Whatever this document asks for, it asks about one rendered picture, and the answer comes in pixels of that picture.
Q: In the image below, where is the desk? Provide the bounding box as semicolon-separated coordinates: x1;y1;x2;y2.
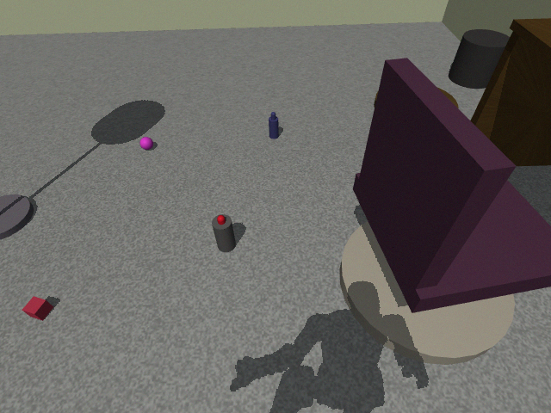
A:
471;18;551;166

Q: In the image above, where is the office chair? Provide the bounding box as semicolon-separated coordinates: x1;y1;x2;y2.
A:
339;58;551;365

